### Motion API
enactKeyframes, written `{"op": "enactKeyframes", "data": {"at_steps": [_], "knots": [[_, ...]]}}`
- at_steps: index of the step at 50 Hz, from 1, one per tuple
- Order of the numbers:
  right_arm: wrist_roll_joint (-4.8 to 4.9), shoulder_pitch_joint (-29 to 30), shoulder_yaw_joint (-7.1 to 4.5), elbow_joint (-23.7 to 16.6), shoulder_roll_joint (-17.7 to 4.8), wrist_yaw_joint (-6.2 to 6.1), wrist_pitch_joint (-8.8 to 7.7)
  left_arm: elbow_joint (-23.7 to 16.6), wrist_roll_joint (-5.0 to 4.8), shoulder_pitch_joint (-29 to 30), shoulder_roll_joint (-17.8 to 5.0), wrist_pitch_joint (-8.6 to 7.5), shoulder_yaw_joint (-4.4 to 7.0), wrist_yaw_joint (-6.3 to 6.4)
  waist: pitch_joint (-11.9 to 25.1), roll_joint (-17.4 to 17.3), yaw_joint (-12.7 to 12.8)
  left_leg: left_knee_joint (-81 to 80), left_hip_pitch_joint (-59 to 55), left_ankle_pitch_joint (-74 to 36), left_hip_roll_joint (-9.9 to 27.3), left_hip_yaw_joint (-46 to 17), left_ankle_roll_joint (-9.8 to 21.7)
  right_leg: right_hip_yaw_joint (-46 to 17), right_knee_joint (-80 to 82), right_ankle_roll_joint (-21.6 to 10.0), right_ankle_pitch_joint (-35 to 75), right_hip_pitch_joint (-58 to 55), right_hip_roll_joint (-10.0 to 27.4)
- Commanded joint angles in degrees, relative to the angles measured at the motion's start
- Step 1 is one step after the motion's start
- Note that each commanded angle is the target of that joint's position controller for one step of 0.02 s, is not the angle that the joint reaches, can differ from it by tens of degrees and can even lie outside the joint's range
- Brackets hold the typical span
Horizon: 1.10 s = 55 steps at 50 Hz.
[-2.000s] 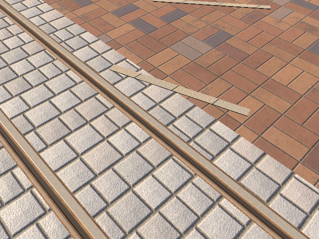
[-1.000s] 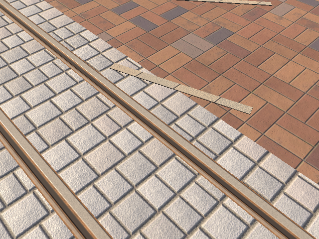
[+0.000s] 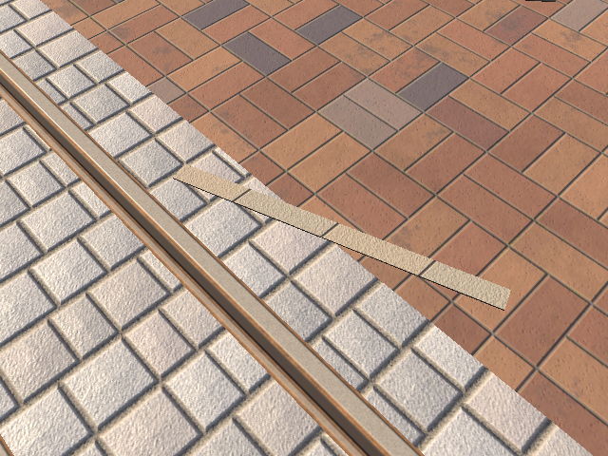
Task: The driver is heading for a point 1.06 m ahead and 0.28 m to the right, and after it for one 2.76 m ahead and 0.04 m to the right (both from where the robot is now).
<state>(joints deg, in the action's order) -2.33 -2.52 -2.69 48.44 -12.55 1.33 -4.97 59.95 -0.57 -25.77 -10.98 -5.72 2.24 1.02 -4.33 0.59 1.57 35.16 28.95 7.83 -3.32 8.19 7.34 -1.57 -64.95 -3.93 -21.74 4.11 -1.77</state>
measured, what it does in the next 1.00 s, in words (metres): walks ahead, turning right: right foot, then left foot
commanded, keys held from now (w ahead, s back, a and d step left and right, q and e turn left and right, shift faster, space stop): shift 0.22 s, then w+shift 0.30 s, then w+e+shift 0.48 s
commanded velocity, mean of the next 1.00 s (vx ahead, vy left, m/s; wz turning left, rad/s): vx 0.69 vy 0.00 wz -0.28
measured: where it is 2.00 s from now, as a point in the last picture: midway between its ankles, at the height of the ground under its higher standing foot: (500, 113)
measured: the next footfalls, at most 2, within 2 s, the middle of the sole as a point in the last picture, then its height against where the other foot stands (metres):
right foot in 0.42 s outside the picture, level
left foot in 0.90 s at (302, 281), level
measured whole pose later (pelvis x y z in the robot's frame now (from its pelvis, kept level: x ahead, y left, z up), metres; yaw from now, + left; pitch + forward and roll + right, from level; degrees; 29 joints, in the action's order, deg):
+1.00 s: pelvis +0.69 -0.03 +0.01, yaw -18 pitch +2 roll +1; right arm -3.5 -3.5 -2.4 44.2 -14.1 0.0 -4.9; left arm 52.3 -0.5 -21.2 -16.7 -4.4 4.7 -0.6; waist -2.7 1.2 4.0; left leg 33.1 24.6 10.7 2.3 4.6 -0.3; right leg -4.4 -68.8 -7.7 -19.4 15.8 -1.5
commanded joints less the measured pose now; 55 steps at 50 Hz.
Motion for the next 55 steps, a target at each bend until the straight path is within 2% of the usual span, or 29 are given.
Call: {"op": "enactKeyframes", "data": {"at_steps": [1, 3, 8, 10, 13, 17, 19, 20, 21, 22, 23, 24, 25, 26, 28, 30, 34, 37, 41, 43, 44, 45, 46, 47, 48, 49, 50, 52, 55], "knots": [[0.46, -14.58, -2.07, 4.0, -5.63, -0.13, -0.91, -5.34, 0.31, 0.88, -5.12, -1.06, 0.88, 0.55, 10.17, 2.11, -3.86, -13.94, -33.17, -36.47, 22.18, -28.04, 10.78, -3.28, -17.89, -0.9, 1.81, 29.2, 2.94], [0.93, -14.29, -0.36, 5.74, -1.13, -0.88, -1.56, -5.74, 2.32, 2.3, -3.39, 0.78, 0.8, -0.51, 5.47, 0.37, -0.83, -18.05, -22.23, -38.69, 17.87, -19.66, 7.51, -3.13, -10.44, -0.39, 1.99, 24.93, 4.5], [1.51, -14.13, -0.04, 7.61, -4.67, -0.82, -2.61, -7.78, 2.57, 6.23, -1.21, 2.8, -0.02, -1.39, 3.63, -3.55, 2.79, -20.95, -14.14, -49.95, 11.9, -7.18, 4.83, 2.54, 11.8, 1.2, 9.85, 19.63, 3.44], [1.94, -14.86, 0.28, 8.16, -4.19, -0.75, -2.21, -8.7, 1.85, 11.09, -1.1, 2.34, -0.68, -1.38, 4.08, -6.03, 0.8, -20.78, -14.51, -47.01, 8.97, -4.04, 2.99, 5.81, 22.61, 1.27, 19.6, 16.04, 1.83], [2.35, -18.82, -0.05, 9.69, -5.99, -0.73, -1.48, -10.04, 1.51, 16.56, -2.88, 2.47, -0.78, -1.3, 5.78, -6.8, -1.67, -21.47, -20.76, -33.9, 12.18, -6.63, 2.81, 5.27, 27.07, 0.65, 24.61, 16.03, 3.21], [0.86, -23.87, -0.99, 11.64, -7.05, -1.65, -0.13, -13.94, 2.04, 25.27, -6.58, 3.02, 0.51, -2.06, -1.83, -3.93, -3.88, -25.01, -29.86, -7.86, 19.13, -13.85, 5.54, 4.29, 30.02, -1.32, 11.92, 26.48, 5.89], [0.51, -24.16, -1.4, 12.0, -7.75, -1.89, -0.05, -13.71, 1.9, 22.94, -5.98, 2.17, 0.94, -2.29, -3.12, -2.78, -2.34, -21.88, -32.64, -11.75, 19.77, -14.0, 5.5, 5.6, 34.0, -2.52, 7.31, 24.88, 4.56], [0.63, -22.47, -1.45, 11.64, -7.96, -1.71, 0.05, -11.58, 1.89, 16.49, -5.53, 1.57, 1.31, -2.12, -0.92, -1.48, 1.02, -14.94, -30.25, -19.62, 17.66, -11.27, 4.65, 7.6, 38.12, -3.56, 7.3, 15.94, 2.14], [0.74, -20.82, -1.07, 10.58, -6.83, -1.46, -0.09, -7.46, 2.49, 4.48, -7.76, 0.91, 2.56, -1.57, 4.84, 2.03, 5.52, -0.84, -22.06, -25.86, 13.86, -7.6, 3.14, 3.4, 39.29, -6.0, 5.05, -0.23, 3.37], [2.95, -21.97, 0.0, 7.72, -2.82, -0.69, -0.37, -5.26, 3.7, -6.85, -14.07, 0.49, 4.63, -1.05, 13.05, 12.87, 7.76, 21.84, -2.58, -10.1, 5.27, -1.98, -0.48, -22.3, 46.65, -12.95, -14.99, -18.67, 17.33], [2.28, -18.66, -0.72, 6.47, -5.23, -0.4, -0.71, -4.25, 2.99, -6.82, -12.9, 1.26, 4.63, -1.63, 13.09, 14.22, 7.19, 33.56, 11.34, 19.31, -0.59, -6.84, -0.02, -41.61, 56.37, -13.96, -31.3, -22.32, 22.73], [1.52, -13.79, -1.47, 5.05, -7.33, -0.38, -0.59, -5.83, 2.53, 0.54, -10.36, 1.72, 3.84, -1.8, 5.04, 6.12, 4.31, 37.98, 16.9, 15.5, 3.72, -10.47, 0.89, -34.7, 55.55, -12.11, -29.3, -15.89, 21.92], [1.74, -11.37, -1.27, 4.37, -6.17, 0.08, -0.88, -6.59, 2.38, 3.99, -7.71, 1.38, 3.11, -2.01, 2.48, 0.89, 2.82, 36.52, 15.67, 10.26, 5.96, -11.68, 0.85, -28.45, 56.33, -10.84, -20.55, -9.78, 20.53], [1.78, -11.43, -1.09, 4.41, -4.45, 0.41, -0.8, -6.17, 2.16, 5.15, -6.4, 0.88, 2.65, -1.87, 0.69, 0.0, 0.53, 33.49, 13.09, 7.25, 7.83, -11.91, 0.42, -22.56, 57.83, -8.87, -13.64, -4.91, 18.19], [-0.14, -11.16, -0.76, 3.74, -2.69, 0.96, 0.17, -4.61, 1.45, 4.8, -4.47, 0.02, 1.71, -1.52, -0.01, 1.93, -2.08, 29.24, 9.28, 4.21, 9.86, -10.48, -2.23, -16.89, 59.31, -7.13, -6.03, 0.24, 13.55], [-0.65, -7.78, -0.64, 1.77, -2.8, 1.48, 0.85, -3.9, 0.73, 2.25, -5.87, -0.54, 1.87, -1.18, -1.45, 1.19, -1.87, 26.74, 11.98, 1.92, 10.4, -8.74, -4.88, -15.08, 60.71, -8.49, -1.18, 0.9, 12.01], [-0.21, 4.28, -0.25, -3.97, -3.75, 1.65, 1.19, -4.33, 0.78, -1.03, -7.67, -0.88, 2.11, -1.23, -4.85, 0.6, 0.58, 12.95, 13.88, -4.98, 9.44, -6.2, -9.46, -12.97, 63.13, -10.49, 9.13, 3.93, 9.9], [0.71, 10.37, 0.42, -6.95, -3.42, 1.81, 1.05, -4.88, 0.87, -2.76, -8.82, -1.04, 2.45, -1.28, -4.48, 2.56, 2.54, 2.91, 8.34, -10.34, 7.25, -5.49, -9.9, -11.95, 62.26, -9.88, 18.8, 3.81, 8.7], [1.38, 12.61, 0.23, -10.45, -6.08, 1.13, 0.64, -5.75, 0.78, -3.07, -11.34, -0.86, 3.17, -0.67, -1.52, 4.27, 2.29, -4.53, 3.06, -8.88, 5.53, -6.86, -8.04, -13.58, 56.73, -8.51, 34.23, -4.78, 10.96], [1.64, 2.86, -0.97, -8.57, -9.24, -0.03, 0.06, -6.6, 1.08, -0.84, -13.6, -0.7, 3.75, -0.68, 4.94, 5.23, -2.48, -5.93, -11.74, -2.11, 2.62, -6.27, -6.16, -12.1, 45.23, -6.19, 52.28, -4.56, 10.16], [1.65, -8.94, -1.99, -5.5, -11.38, -1.1, -0.26, -7.1, 1.36, 0.7, -14.9, -0.59, 4.15, -0.97, 11.94, 4.02, -8.08, -5.95, -25.9, 0.33, 2.21, -5.67, -5.17, -10.53, 31.67, -5.17, 53.38, -0.45, 7.7], [0.34, -21.2, -3.25, -3.66, -15.16, -2.51, -0.51, -8.65, 1.32, 2.61, -13.24, -0.76, 3.94, -1.32, 19.74, 1.77, -13.53, -3.98, -42.38, 10.34, 11.13, -13.29, -3.98, -9.69, 14.22, -4.54, 40.89, 11.09, 4.16], [-2.63, -24.85, -4.4, -3.75, -20.5, -2.82, -0.38, -12.21, -1.13, -1.01, -3.49, -0.96, 1.97, -1.7, 29.16, -15.25, -10.3, -11.87, -56.05, 38.38, 28.23, -39.53, -1.8, -5.66, -5.36, -3.48, 0.18, 29.08, -3.06], [-2.07, -19.96, -4.38, -4.39, -18.7, -1.99, -0.05, -13.44, -1.9, -1.55, -6.22, -0.74, 2.02, -1.56, 28.92, -21.07, -6.95, -22.51, -51.75, 45.41, 30.33, -56.88, -0.04, -6.28, -13.66, -5.0, -3.28, 34.83, -1.7], [-1.64, -13.82, -3.29, -5.23, -12.87, -1.76, 0.08, -13.12, -0.71, 2.71, -8.26, 0.14, 2.4, -1.26, 18.19, -13.68, -5.51, -21.98, -43.36, 43.44, 27.93, -47.46, -0.76, -4.43, -15.91, -5.19, 2.02, 38.28, 2.1], [-1.15, -11.92, -2.48, -4.91, -9.05, -1.64, -0.06, -12.95, 0.26, 5.28, -8.1, 0.65, 2.24, -1.74, 12.19, -6.07, -5.14, -21.57, -35.8, 31.56, 25.71, -37.06, -0.94, -3.35, -13.44, -4.69, 5.93, 37.72, 4.61], [-1.21, -11.89, -2.08, -4.08, -7.66, -1.78, -0.18, -13.19, 1.07, 7.01, -7.45, 1.24, 2.3, -2.39, 9.51, -4.04, -4.39, -22.14, -30.87, 22.36, 23.71, -30.17, -1.55, -3.07, -11.53, -4.11, 6.78, 36.16, 6.04], [-0.45, -14.3, -1.22, -1.09, -5.21, -1.59, -0.93, -15.34, 2.43, 9.24, -4.9, 3.11, 1.82, -3.67, 5.82, -6.16, -2.17, -23.57, -25.11, 13.89, 21.77, -20.26, -2.48, -2.57, -10.37, -3.19, 7.21, 35.8, 8.37], [1.08, -15.9, -1.03, 0.88, -4.45, -0.73, -2.3, -19.33, 2.5, 15.64, -4.09, 5.0, 1.09, -5.04, 2.01, -5.58, -1.16, -26.31, -22.88, 4.27, 21.04, -9.78, -3.75, -0.97, -9.37, -2.46, 12.05, 40.87, 10.15]]}}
